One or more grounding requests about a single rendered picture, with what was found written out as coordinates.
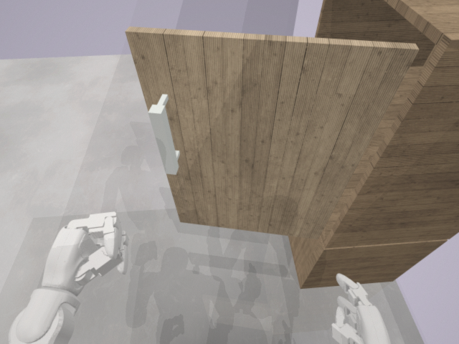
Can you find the cupboard door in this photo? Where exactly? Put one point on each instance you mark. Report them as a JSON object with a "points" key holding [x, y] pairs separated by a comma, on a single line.
{"points": [[270, 128]]}

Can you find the handle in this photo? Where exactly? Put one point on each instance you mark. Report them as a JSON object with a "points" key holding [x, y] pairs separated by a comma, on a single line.
{"points": [[160, 124]]}

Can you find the left robot forearm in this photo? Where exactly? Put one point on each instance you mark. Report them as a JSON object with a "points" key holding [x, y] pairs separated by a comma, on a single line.
{"points": [[47, 319]]}

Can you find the robot left hand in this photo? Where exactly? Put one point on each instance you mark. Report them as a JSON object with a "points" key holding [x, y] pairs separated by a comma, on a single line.
{"points": [[65, 266]]}

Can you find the robot right hand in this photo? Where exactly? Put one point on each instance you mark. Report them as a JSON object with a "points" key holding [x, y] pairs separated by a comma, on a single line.
{"points": [[365, 320]]}

